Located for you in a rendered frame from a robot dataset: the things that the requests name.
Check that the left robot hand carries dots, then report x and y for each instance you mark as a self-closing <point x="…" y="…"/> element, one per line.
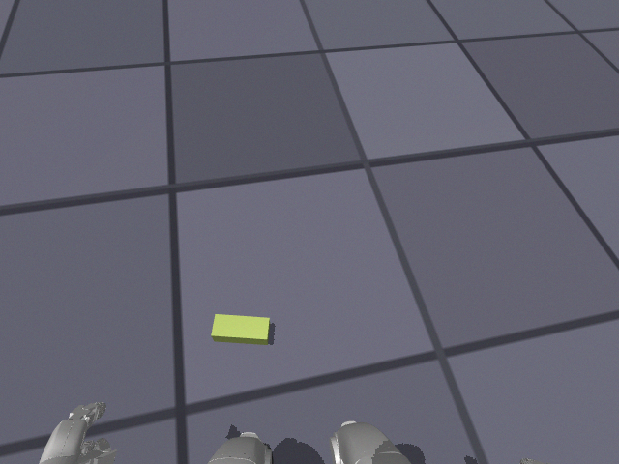
<point x="67" y="439"/>

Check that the carton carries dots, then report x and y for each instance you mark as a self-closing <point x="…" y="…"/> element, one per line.
<point x="241" y="329"/>

